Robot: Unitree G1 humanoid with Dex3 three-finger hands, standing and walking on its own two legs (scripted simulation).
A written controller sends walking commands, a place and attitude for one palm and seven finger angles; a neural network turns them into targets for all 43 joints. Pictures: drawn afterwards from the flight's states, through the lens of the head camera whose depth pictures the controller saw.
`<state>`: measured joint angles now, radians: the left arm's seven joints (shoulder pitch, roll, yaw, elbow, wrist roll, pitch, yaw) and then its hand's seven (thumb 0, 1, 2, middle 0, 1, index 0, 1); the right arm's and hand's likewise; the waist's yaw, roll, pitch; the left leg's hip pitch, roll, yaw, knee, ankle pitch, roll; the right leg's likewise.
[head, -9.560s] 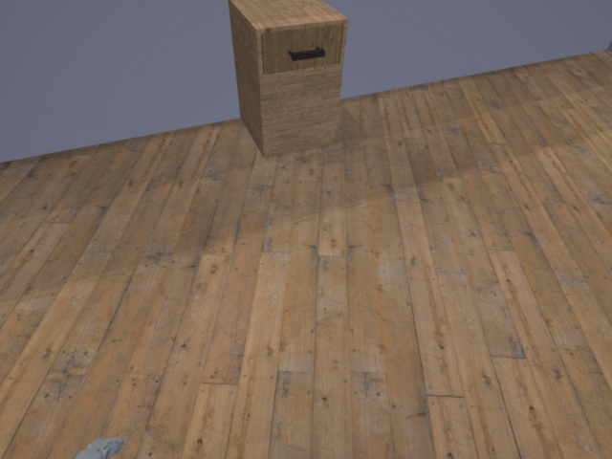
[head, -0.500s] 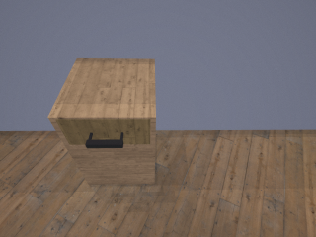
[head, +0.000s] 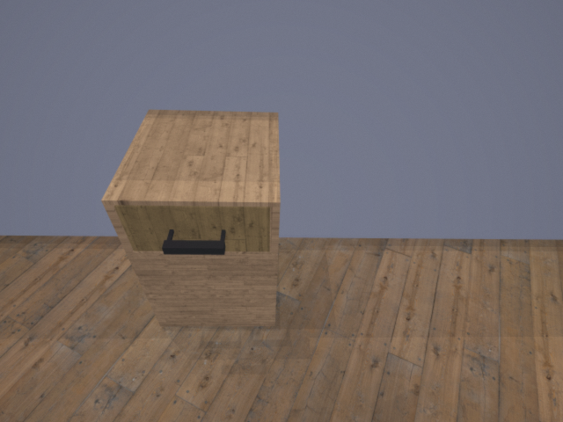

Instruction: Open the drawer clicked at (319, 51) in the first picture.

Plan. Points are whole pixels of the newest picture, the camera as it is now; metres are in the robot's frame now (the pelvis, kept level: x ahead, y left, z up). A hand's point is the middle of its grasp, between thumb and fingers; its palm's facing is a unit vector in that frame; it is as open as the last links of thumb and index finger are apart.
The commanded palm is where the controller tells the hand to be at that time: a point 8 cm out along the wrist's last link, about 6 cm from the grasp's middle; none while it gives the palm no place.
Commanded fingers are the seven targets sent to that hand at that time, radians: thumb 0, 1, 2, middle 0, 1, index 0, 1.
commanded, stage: shuffle to correct the standing spot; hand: left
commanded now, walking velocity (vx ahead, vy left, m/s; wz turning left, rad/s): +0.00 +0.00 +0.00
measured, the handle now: (195, 240) +0.59 +0.26 -0.22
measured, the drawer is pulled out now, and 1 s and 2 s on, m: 0.00 0.00 0.00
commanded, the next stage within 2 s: come to a stop and stand still in 0.54 s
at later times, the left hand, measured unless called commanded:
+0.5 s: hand out of the picture +0.01 +0.20 -0.19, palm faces +0.05 -0.99 -0.12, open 7.4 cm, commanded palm none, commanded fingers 0.00 0.90 0.90 -0.20 -0.30 -0.20 -0.30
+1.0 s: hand (174, 389) +0.22 +0.20 -0.17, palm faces +0.12 -0.97 -0.21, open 7.2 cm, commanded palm none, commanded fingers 0.00 0.90 0.90 -0.20 -0.30 -0.20 -0.30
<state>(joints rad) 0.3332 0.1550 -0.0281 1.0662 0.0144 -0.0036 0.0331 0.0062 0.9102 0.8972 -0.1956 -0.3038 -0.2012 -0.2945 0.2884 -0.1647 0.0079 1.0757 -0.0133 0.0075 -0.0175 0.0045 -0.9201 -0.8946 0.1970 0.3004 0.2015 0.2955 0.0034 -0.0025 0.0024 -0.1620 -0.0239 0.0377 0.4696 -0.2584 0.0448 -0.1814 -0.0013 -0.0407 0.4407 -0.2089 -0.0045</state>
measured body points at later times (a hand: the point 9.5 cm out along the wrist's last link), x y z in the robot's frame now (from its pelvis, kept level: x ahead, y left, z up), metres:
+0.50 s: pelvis +0.03 +0.04 +0.00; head +0.02 +0.06 +0.45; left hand +0.01 +0.25 -0.17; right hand -0.04 -0.18 -0.15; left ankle +0.00 +0.09 -0.74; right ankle +0.02 -0.10 -0.68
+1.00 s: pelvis +0.14 +0.03 -0.01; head +0.16 +0.02 +0.44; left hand +0.21 +0.25 -0.15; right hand +0.12 -0.19 -0.17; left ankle +0.04 +0.13 -0.66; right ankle +0.20 -0.05 -0.74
